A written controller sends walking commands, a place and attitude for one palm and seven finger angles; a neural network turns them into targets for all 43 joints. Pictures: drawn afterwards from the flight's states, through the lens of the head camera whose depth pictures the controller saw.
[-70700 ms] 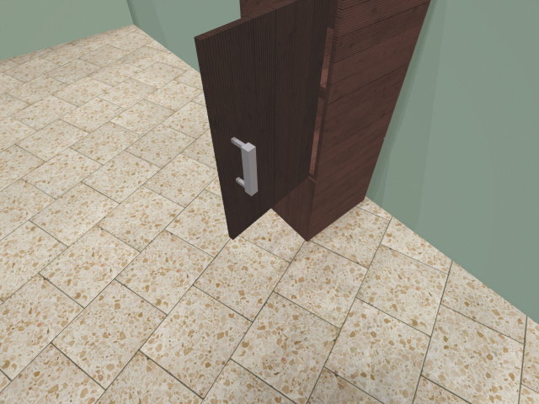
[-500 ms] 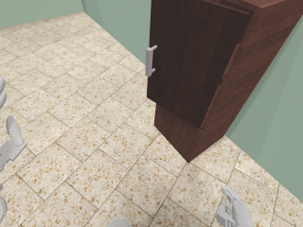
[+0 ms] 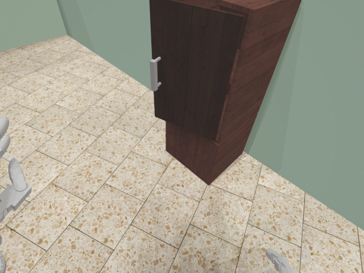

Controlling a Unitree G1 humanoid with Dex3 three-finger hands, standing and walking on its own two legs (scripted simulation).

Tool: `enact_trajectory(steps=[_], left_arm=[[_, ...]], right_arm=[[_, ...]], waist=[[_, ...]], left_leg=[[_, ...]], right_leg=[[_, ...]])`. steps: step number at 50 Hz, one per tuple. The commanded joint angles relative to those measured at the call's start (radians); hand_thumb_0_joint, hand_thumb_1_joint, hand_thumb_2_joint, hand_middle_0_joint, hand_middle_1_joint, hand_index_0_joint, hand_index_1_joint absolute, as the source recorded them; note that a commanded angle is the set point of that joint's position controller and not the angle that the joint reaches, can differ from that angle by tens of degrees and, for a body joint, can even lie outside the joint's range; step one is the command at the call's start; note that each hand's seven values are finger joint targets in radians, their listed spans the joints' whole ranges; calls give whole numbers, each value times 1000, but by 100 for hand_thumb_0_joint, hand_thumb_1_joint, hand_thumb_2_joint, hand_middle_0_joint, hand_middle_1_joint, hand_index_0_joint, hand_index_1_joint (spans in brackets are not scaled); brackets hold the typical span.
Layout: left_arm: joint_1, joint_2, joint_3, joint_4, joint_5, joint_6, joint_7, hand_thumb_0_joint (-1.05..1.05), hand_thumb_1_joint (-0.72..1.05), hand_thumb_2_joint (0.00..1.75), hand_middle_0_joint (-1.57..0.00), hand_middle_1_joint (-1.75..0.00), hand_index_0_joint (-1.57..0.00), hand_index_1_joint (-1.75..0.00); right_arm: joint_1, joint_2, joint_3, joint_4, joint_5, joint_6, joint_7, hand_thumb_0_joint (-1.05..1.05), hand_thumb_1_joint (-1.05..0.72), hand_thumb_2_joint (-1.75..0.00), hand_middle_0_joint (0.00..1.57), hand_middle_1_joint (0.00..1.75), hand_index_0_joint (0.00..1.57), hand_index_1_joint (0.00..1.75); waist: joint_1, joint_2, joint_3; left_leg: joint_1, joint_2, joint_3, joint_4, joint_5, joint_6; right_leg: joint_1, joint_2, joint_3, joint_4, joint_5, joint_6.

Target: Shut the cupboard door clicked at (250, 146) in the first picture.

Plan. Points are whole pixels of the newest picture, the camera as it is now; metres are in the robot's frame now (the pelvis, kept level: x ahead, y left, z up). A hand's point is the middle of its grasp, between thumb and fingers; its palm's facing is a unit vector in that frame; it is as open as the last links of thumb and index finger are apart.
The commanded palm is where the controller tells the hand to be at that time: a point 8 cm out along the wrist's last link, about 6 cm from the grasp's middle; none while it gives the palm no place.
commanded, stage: stop stepping back and stand still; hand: left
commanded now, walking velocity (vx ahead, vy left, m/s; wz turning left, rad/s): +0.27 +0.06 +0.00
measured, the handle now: (156, 73) +0.94 +0.14 -0.05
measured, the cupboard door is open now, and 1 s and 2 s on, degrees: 15 15 15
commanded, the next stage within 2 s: let the arm hang, fingers relaxed in 0.74 s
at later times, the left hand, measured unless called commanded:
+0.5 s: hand (35, 176) +0.23 +0.25 +0.17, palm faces +0.39 -0.80 -0.45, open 7.4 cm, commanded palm +0.17 +0.30 +0.18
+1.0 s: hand (66, 252) +0.18 +0.26 -0.05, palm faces +0.03 -0.92 -0.39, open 7.4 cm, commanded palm none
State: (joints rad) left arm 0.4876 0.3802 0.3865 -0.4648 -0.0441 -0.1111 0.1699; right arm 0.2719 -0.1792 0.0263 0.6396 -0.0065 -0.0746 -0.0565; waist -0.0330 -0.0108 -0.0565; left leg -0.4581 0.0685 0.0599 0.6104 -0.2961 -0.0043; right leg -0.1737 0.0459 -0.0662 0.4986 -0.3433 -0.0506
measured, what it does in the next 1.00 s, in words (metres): stands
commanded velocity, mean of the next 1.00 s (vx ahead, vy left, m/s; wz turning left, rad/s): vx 0.03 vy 0.01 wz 0.00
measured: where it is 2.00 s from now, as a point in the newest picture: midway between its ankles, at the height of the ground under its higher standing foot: outside the picture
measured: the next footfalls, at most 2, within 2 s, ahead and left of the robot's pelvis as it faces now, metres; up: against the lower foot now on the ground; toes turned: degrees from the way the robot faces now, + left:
none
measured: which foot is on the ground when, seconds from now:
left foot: down 0.00-1.00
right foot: down 0.00-1.00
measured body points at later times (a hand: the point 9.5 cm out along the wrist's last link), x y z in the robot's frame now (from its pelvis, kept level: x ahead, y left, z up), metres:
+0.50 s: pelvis +0.02 +0.00 +0.00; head +0.03 +0.01 +0.45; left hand +0.21 +0.29 +0.19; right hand +0.17 -0.22 -0.09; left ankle +0.05 +0.12 -0.73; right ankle -0.05 -0.09 -0.73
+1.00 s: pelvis -0.01 +0.03 +0.00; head -0.02 +0.01 +0.44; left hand +0.18 +0.30 -0.03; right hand +0.15 -0.24 -0.11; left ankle +0.05 +0.12 -0.73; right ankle -0.05 -0.09 -0.73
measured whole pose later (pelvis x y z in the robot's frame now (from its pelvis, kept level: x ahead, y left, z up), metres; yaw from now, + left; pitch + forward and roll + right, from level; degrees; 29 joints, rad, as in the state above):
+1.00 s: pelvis -0.01 +0.03 +0.00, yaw -1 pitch +1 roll -1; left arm 0.28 0.31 0.05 0.35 0.03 0.02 0.01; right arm 0.14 -0.33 0.00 0.77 -0.02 -0.03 0.01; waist -0.01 0.07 -0.05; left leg -0.39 0.03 0.10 0.61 -0.24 0.05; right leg -0.23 -0.01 -0.03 0.59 -0.37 0.01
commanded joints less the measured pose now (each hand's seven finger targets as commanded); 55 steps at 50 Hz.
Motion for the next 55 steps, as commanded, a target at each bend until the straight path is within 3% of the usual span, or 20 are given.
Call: enact_trajectory(steps=[1,4,8,9,11,12,13,17,20,23,26,34,41,42,43,44,47,50,53,55], left_arm=[[5,269,182,-309,-3,-84,36,0,90,90,-20,-30,-20,-30],[-51,253,176,-241,14,-108,36,0,90,90,-20,-30,-20,-30],[-82,207,126,-115,19,-112,37,0,90,90,-20,-30,-20,-30],[-84,199,115,-115,14,-113,35,0,90,90,-20,-30,-20,-30],[-56,188,118,-138,9,-118,30,0,90,90,-20,-30,-20,-30],[-38,197,131,-130,3,-125,27,0,90,90,-20,-30,-20,-30],[-42,214,144,-143,9,-125,23,0,90,90,-20,-30,-20,-30],[-71,211,138,-246,16,-139,17,0,90,90,-20,-30,-20,-30],[11,250,182,-276,8,-146,24,0,90,90,-20,-30,-20,-30],[56,238,191,-247,0,-139,25,0,90,90,-20,-30,-20,-30],[73,230,193,-190,-5,-126,20,0,90,90,-20,-30,-20,-30],[-5,195,117,-153,-1,-92,7,0,90,90,-20,-30,-20,-30],[-21,226,138,-255,1,-102,12,0,90,90,-20,-30,-20,-30],[-46,37,-316,543,63,48,-130,0,90,90,-20,-30,-20,-30],[-46,17,-288,581,62,119,-151,0,90,90,-20,-30,-20,-30],[-47,-5,-295,580,58,137,-159,0,90,90,-20,-30,-20,-30],[-122,15,-311,737,70,113,-173,0,90,90,-20,-30,-20,-30],[-181,47,-322,915,73,101,-170,0,90,90,-20,-30,-20,-30],[-198,17,-347,1076,65,113,-156,0,90,90,-20,-30,-20,-30],[-187,8,-355,1163,63,118,-152,0,90,90,-20,-30,-20,-30]], right_arm=[[-137,-135,-65,-168,9,-35,-17,0,-90,-90,20,30,20,30],[-130,-128,-51,-144,2,-33,-22,0,-90,-90,20,30,20,30],[-103,-139,-60,-127,0,-42,-45,0,-90,-90,20,30,20,30],[-94,-153,-67,-132,5,-44,-47,0,-90,-90,20,30,20,30],[-96,-185,-75,-153,16,-45,-49,0,-90,-90,20,30,20,30],[-108,-170,-65,-149,17,-46,-46,0,-90,-90,20,30,20,30],[-120,-161,-58,-145,6,-48,-49,0,-90,-90,20,30,20,30],[-123,-155,-59,-148,10,-75,-39,0,-90,-90,20,30,20,30],[-112,-139,-61,-141,16,-79,-23,0,-90,-90,20,30,20,30],[-116,-121,-54,-146,17,-56,-18,0,-90,-90,20,30,20,30],[-117,-120,-51,-151,20,-34,-21,0,-90,-90,20,30,20,30],[-137,-129,-53,-176,29,-6,-25,0,-90,-90,20,30,20,30],[-156,-130,-49,-199,24,-13,-34,0,-90,-90,20,30,20,30],[-231,-330,-91,-17,22,-65,57,0,-90,-90,20,30,20,30],[-146,-293,-98,5,10,-18,62,0,-90,-90,20,30,20,30],[-134,-275,-87,-4,8,0,60,0,-90,-90,20,30,20,30],[-133,-278,-66,25,-11,22,61,0,-90,-90,20,30,20,30],[-127,-285,-64,64,-20,37,61,0,-90,-90,20,30,20,30],[-99,-239,-51,127,-25,64,60,0,-90,-90,20,30,20,30],[-84,-224,-44,168,-22,75,59,0,-90,-90,20,30,20,30]], waist=[[38,-124,-8],[19,-63,81],[11,25,105],[8,69,106],[12,218,85],[15,221,66],[15,210,79],[22,83,14],[20,33,-136],[19,26,-160],[16,46,-157],[18,4,-107],[24,111,-74],[12,122,51],[24,129,-27],[27,155,3],[42,7,19],[29,-175,6],[17,-113,27],[18,-15,44]], left_leg=[[-161,-24,-42,301,-94,-5],[-108,20,-41,181,-73,4],[198,-34,41,-72,-13,24],[242,-8,-10,-125,-58,42],[288,144,-275,-248,-77,116],[238,194,-361,-313,-153,134],[170,211,-375,-348,-185,143],[119,101,-154,-236,-25,75],[203,21,-32,-63,274,34],[227,9,-8,-57,369,23],[271,24,-6,-63,477,25],[284,28,-4,-80,462,29],[252,33,-41,-143,328,28],[197,58,-59,-26,478,34],[233,68,-52,-54,415,31],[207,83,-59,-74,320,34],[116,97,-132,-141,220,66],[186,59,-124,-123,213,53],[244,36,-105,-146,179,43],[250,35,-107,-185,130,39]], right_leg=[[27,-353,441,-291,-180,-198],[-54,-315,314,-238,-70,-163],[-215,-204,196,-151,-182,-81],[-242,-180,185,-96,-173,-56],[-276,-60,97,103,-37,24],[-232,-36,52,128,-47,50],[-183,-45,48,136,-40,55],[-8,-67,76,-35,123,45],[56,-148,184,-36,460,10],[74,-161,183,-17,647,15],[52,-132,146,-6,698,36],[14,-121,123,-47,660,57],[-12,-104,113,-87,379,45],[-123,-164,58,41,450,33],[-130,-151,102,5,321,28],[-158,-139,86,2,190,36],[-104,-104,68,16,70,30],[-102,-136,131,-51,101,5],[-129,-151,160,-89,64,0],[-121,-139,154,-108,20,6]])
